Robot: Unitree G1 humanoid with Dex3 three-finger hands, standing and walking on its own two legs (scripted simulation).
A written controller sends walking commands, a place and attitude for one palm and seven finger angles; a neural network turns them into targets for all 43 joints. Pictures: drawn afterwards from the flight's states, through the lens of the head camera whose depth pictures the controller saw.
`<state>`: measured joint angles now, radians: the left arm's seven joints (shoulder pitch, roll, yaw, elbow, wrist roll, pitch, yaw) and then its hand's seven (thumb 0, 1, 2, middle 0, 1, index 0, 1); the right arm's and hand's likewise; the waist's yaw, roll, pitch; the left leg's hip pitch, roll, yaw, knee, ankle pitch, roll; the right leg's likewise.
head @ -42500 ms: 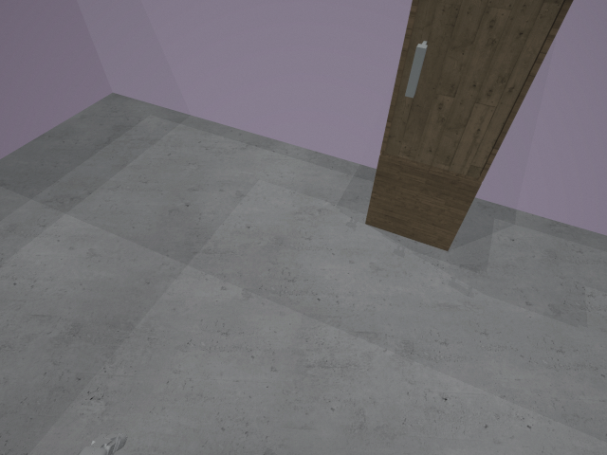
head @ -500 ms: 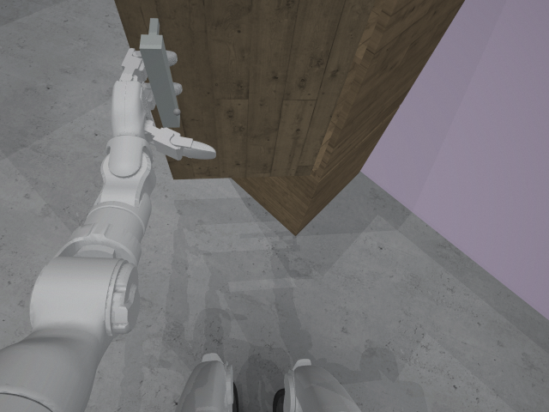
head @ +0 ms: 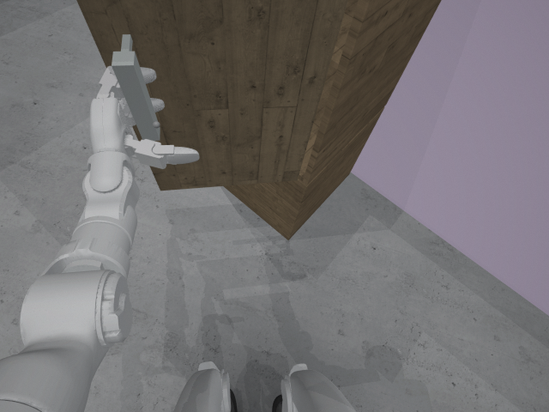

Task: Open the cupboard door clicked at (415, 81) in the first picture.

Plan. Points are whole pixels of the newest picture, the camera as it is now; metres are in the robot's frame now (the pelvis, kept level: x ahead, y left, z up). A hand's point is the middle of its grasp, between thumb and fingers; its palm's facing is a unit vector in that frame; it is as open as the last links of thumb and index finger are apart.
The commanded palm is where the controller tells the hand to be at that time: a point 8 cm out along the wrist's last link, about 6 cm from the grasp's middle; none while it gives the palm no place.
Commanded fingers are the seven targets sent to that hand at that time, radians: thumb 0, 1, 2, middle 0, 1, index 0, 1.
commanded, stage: close the thumb around the handle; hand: left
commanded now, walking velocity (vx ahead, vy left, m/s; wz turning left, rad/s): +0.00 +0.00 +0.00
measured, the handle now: (140, 91) +0.57 +0.16 +0.07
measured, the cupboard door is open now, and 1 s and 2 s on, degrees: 49 56 92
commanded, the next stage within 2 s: pull the door open along its arc in 0.54 s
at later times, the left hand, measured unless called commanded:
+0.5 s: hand (155, 125) +0.51 +0.13 +0.06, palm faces +0.07 -1.00 -0.01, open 6.2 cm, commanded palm +0.49 +0.17 +0.07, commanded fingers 0.00 0.90 0.90 -0.40 -1.35 -0.40 -1.35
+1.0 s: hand (160, 145) +0.48 +0.12 +0.07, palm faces +0.04 -1.00 +0.01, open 6.5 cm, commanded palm +0.41 +0.16 +0.07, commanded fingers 0.00 0.90 0.90 -0.40 -1.35 -0.40 -1.35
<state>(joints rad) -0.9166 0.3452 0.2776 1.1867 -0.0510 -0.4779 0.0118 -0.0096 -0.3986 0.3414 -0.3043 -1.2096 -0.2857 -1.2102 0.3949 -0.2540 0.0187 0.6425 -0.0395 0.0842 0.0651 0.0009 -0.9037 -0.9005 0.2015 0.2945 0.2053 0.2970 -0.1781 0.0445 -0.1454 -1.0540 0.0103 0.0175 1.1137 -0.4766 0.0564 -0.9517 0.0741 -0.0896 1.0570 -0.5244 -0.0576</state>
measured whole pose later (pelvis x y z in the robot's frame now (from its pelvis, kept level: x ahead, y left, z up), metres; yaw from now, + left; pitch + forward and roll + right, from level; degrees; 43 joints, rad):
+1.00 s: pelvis +0.01 +0.00 +0.01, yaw -1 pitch +22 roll -2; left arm -0.66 0.25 0.22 0.93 -0.12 -0.45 0.00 0.01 0.68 0.72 -0.28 -1.30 -0.28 -1.31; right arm 0.41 -0.25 0.00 0.59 -0.02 0.11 0.08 0.00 -0.90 -0.90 0.20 0.29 0.20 0.30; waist -0.14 0.04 -0.17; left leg -0.95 0.02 0.05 1.05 -0.47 0.06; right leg -0.87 0.08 -0.05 1.00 -0.51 -0.05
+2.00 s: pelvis -0.02 -0.08 +0.00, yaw +5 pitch +13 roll +3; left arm 0.28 -0.02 -0.20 -0.02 -0.01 -0.39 0.35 0.02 0.68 0.80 -0.38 -1.32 -0.38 -1.32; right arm 0.17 -0.23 -0.01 0.56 -0.04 -0.05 0.02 0.01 -0.91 -0.90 0.20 0.29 0.20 0.30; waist 0.00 0.05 -0.14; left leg -0.86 -0.02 -0.06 1.09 -0.46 -0.02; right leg -0.79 0.06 -0.15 1.12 -0.58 -0.14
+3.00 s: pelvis -0.01 +0.01 +0.01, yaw -1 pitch +13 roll -1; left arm 0.43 0.00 -0.29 -0.08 -0.02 -0.34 0.15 -0.01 -0.50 0.30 -0.16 -0.31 -0.16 -0.31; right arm 0.24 -0.21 0.03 0.41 -0.01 -0.01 0.02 0.01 -0.90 -0.90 0.20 0.29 0.20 0.30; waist 0.00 0.05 -0.15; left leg -0.83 -0.06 -0.01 1.10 -0.49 0.05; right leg -0.77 0.06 -0.03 1.09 -0.55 -0.05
